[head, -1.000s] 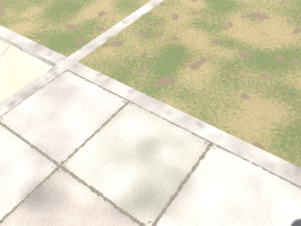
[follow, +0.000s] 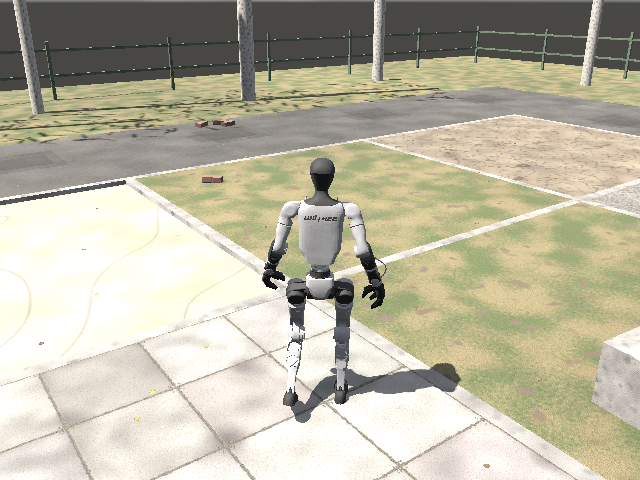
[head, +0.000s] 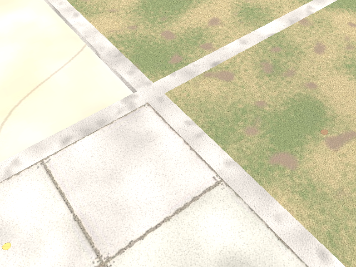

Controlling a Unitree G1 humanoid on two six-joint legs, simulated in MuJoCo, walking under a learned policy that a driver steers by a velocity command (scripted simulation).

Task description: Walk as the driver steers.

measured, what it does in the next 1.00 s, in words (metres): walks ahead, turning left: left foot, then right foot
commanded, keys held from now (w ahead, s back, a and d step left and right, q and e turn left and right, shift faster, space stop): w+q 0.88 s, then q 0.12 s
